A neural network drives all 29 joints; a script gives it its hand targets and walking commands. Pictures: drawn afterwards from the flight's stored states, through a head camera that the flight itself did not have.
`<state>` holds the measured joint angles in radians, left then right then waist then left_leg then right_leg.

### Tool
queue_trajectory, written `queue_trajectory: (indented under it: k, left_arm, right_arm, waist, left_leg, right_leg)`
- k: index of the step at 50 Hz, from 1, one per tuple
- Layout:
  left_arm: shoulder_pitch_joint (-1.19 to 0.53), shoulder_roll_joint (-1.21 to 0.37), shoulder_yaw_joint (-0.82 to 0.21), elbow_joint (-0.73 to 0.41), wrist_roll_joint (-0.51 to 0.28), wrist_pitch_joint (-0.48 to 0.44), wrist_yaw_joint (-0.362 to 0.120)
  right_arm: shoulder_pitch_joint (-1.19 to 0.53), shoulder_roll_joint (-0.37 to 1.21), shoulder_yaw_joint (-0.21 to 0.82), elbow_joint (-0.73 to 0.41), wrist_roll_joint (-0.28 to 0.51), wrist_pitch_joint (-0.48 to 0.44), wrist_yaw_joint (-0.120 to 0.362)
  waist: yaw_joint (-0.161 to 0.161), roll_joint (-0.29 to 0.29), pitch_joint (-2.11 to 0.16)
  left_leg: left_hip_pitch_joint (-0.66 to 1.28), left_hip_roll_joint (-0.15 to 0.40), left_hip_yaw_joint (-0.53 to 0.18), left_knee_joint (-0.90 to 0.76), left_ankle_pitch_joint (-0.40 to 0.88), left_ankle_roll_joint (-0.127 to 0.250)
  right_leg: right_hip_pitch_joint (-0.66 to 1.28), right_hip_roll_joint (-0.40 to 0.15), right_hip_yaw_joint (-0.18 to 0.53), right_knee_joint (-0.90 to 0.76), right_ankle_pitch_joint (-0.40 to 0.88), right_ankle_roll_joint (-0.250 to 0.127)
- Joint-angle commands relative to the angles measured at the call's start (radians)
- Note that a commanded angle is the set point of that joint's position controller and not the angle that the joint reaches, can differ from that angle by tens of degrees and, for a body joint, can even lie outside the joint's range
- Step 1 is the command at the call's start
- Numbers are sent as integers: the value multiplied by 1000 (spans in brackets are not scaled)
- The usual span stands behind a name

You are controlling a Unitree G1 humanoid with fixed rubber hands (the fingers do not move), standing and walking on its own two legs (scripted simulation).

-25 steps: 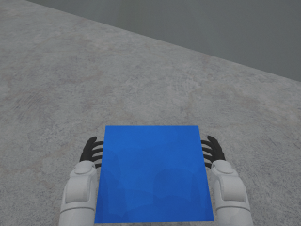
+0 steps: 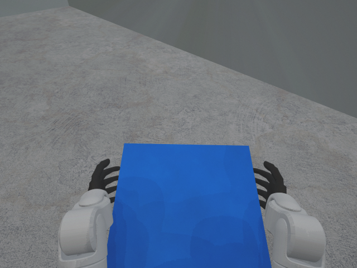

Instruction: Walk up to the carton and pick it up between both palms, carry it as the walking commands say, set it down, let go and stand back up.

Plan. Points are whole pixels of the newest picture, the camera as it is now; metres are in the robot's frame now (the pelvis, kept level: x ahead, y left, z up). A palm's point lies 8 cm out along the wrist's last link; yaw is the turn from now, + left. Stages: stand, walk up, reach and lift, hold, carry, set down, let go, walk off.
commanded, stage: carry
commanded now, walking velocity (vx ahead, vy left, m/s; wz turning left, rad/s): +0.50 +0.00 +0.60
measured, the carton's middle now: (184, 214) +0.25 -0.01 +0.00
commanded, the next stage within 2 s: none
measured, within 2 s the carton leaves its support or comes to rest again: neither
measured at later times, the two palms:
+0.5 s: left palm (82, 122) +0.47 +0.27 +0.09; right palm (197, 103) +0.57 -0.06 +0.08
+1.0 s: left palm (45, 81) +0.71 +0.48 +0.07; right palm (135, 62) +0.87 +0.18 +0.08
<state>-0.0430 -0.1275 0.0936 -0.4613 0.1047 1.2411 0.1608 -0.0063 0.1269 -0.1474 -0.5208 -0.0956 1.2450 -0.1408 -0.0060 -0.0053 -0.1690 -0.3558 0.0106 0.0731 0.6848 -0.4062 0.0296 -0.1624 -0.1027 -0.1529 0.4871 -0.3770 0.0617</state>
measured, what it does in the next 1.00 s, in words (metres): walks ahead, turning left: left foot, then right foot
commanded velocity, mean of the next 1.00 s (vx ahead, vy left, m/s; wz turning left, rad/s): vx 0.50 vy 0.00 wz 0.60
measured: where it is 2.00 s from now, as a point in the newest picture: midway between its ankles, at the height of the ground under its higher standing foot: (84, 156)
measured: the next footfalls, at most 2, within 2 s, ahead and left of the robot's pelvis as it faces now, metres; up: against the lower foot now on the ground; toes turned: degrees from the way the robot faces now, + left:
left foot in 0.08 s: +0.09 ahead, +0.10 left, +0.00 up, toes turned +11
right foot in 0.44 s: +0.42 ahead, -0.05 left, +0.00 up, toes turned +8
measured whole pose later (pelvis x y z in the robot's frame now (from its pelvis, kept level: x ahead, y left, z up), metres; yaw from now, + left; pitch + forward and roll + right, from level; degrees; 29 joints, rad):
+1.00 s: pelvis +0.58 +0.21 +0.00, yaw +31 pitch +5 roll +0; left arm -0.04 -0.13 0.14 -0.49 0.10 1.20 0.14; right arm -0.03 0.13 -0.10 -0.51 -0.09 1.20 -0.16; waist -0.05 0.01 -0.03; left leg -0.35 -0.07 0.19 0.48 -0.23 0.14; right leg -0.46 -0.12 -0.05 1.21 -0.42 0.07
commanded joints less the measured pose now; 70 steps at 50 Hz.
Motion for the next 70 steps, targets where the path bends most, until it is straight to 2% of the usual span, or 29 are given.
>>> queue_trajectory:
  k: [1,4,5,6,7,9,10,14,21,22,23,24,25,27,29,37,41,42,43,44,45,48,55,61,65,66,67,68,70]
  left_arm:
    - [-470,-841,-669,-136,-364,-12,-210]
    - [-456,-848,-696,-154,-392,-13,-219]
    - [-457,-844,-709,-166,-394,-11,-221]
    - [-513,-849,-746,-215,-410,-7,-225]
    - [-503,-856,-756,-224,-416,-9,-234]
    - [-428,-893,-720,-157,-417,-25,-245]
    - [-436,-920,-713,-149,-420,-35,-251]
    - [-398,-954,-733,-177,-404,-66,-240]
    - [-364,-863,-744,-231,-390,-54,-215]
    - [-347,-853,-734,-217,-386,-50,-213]
    - [-321,-832,-712,-202,-372,-46,-210]
    - [-312,-821,-691,-173,-356,-49,-206]
    - [-350,-839,-704,-198,-381,-50,-213]
    - [-388,-889,-707,-199,-397,-55,-232]
    - [-415,-906,-730,-207,-432,-59,-249]
    - [-402,-803,-742,-245,-461,-40,-262]
    - [-406,-776,-728,-251,-447,-20,-253]
    - [-416,-767,-725,-253,-437,-13,-250]
    - [-451,-752,-723,-249,-427,-7,-247]
    - [-415,-770,-722,-233,-417,-1,-249]
    - [-370,-768,-707,-196,-406,-3,-247]
    - [-411,-880,-698,-153,-398,-44,-261]
    - [-359,-938,-736,-198,-379,-107,-235]
    - [-386,-884,-780,-247,-403,-82,-222]
    - [-391,-840,-770,-220,-410,-62,-225]
    - [-375,-843,-757,-202,-403,-59,-228]
    - [-347,-828,-728,-184,-387,-59,-226]
    - [-363,-826,-714,-170,-383,-63,-223]
    - [-386,-874,-715,-184,-399,-69,-237]
  right_arm:
    - [-523,801,756,-78,394,8,232]
    - [-439,827,746,-77,379,2,232]
    - [-407,830,730,-63,375,0,230]
    - [-379,828,713,-63,366,-7,222]
    - [-401,822,719,-75,366,-12,215]
    - [-444,862,756,-111,376,-24,220]
    - [-456,901,771,-108,382,-35,224]
    - [-454,911,799,-147,422,-59,252]
    - [-373,811,781,-159,411,-44,243]
    - [-385,795,777,-161,411,-38,242]
    - [-411,785,785,-174,413,-29,246]
    - [-421,750,810,-181,403,-23,249]
    - [-417,779,819,-161,397,-21,245]
    - [-428,833,816,-129,398,-22,248]
    - [-411,859,805,-116,385,-36,242]
    - [-364,826,780,-139,339,-38,197]
    - [-382,810,777,-150,349,-19,190]
    - [-364,804,775,-137,354,-15,189]
    - [-358,805,774,-127,355,-10,191]
    - [-388,787,772,-105,361,-3,193]
    - [-395,787,786,-103,383,1,201]
    - [-461,916,827,-75,418,-40,234]
    - [-453,901,831,-152,448,-83,275]
    - [-348,813,765,-131,401,-68,257]
    - [-339,777,739,-112,373,-57,238]
    - [-372,770,741,-115,377,-52,240]
    - [-406,769,758,-130,386,-46,246]
    - [-425,745,781,-142,380,-42,247]
    - [-413,826,799,-96,392,-39,248]
  waist:
    - [38,-176,39]
    - [-5,-127,-78]
    - [-22,-52,-176]
    - [-53,183,-210]
    - [-37,325,-183]
    - [-29,44,-161]
    - [-24,-21,-135]
    - [-13,128,-87]
    - [9,180,-148]
    - [38,95,-225]
    - [68,-112,-302]
    - [30,-343,-258]
    - [23,-239,-234]
    - [28,-79,-127]
    - [32,-104,-80]
    - [32,-166,-34]
    - [5,-181,-100]
    - [-21,-141,-172]
    - [-59,-64,-198]
    - [-24,196,-187]
    - [-20,207,-231]
    - [-14,-10,-165]
    - [-2,97,-124]
    - [-18,169,-68]
    - [6,185,-157]
    - [42,127,-248]
    - [60,-83,-315]
    - [34,-331,-278]
    - [34,-134,-222]
  left_leg:
    - [-426,59,41,7,-124,4]
    - [50,-67,197,-252,130,20]
    - [341,-48,104,-241,151,58]
    - [516,154,-316,-366,38,162]
    - [666,349,-710,-423,409,285]
    - [670,365,-537,-326,779,256]
    - [602,335,-443,-331,742,215]
    - [446,221,-250,-395,691,150]
    - [234,116,-78,-202,761,48]
    - [106,80,-34,1,631,16]
    - [-35,9,13,319,374,-12]
    - [-242,-111,-33,493,-82,-7]
    - [-286,9,-124,590,-29,14]
    - [-276,91,-112,481,67,0]
    - [-256,86,-55,291,59,-20]
    - [-172,-6,181,-93,292,1]
    - [76,-100,260,-173,293,50]
    - [275,-117,226,-182,228,86]
    - [431,-5,12,-226,146,139]
    - [565,293,-550,-339,194,266]
    - [667,372,-775,-415,377,329]
    - [479,308,-464,-380,622,227]
    - [464,179,-235,-404,802,125]
    - [508,126,-185,-382,960,101]
    - [395,82,-87,-139,1008,29]
    - [262,73,-53,69,807,7]
    - [78,-4,-11,347,520,-15]
    - [-193,-146,-50,554,-80,-17]
    - [-238,8,-141,648,29,2]
  right_leg:
    - [350,-366,359,-248,202,-203]
    - [176,-199,-23,5,653,-71]
    - [8,-146,-83,194,640,-29]
    - [-259,-45,-100,513,393,8]
    - [-609,101,-1,691,-190,6]
    - [-683,0,131,743,-201,-23]
    - [-648,-36,147,667,-132,-15]
    - [-474,30,44,336,10,-7]
    - [64,127,-72,-60,271,-32]
    - [295,17,33,-76,197,-40]
    - [424,-232,372,-174,-136,-88]
    - [407,-432,785,-324,-16,-207]
    - [344,-440,675,-275,15,-235]
    - [233,-344,402,-262,163,-194]
    - [216,-283,236,-267,267,-170]
    - [280,-228,-99,-241,658,-92]
    - [268,-200,-203,51,994,-61]
    - [155,-169,-200,251,928,-43]
    - [-53,-133,-168,510,713,-20]
    - [-410,31,-100,762,-32,6]
    - [-603,72,110,922,-212,-2]
    - [-561,-70,193,783,-52,1]
    - [-510,-10,73,438,175,22]
    - [-437,84,-16,113,283,-14]
    - [6,129,-59,-112,317,-15]
    - [263,11,36,-126,269,-33]
    - [414,-228,359,-153,136,-90]
    - [456,-416,710,-254,311,-232]
    - [335,-385,498,-209,399,-250]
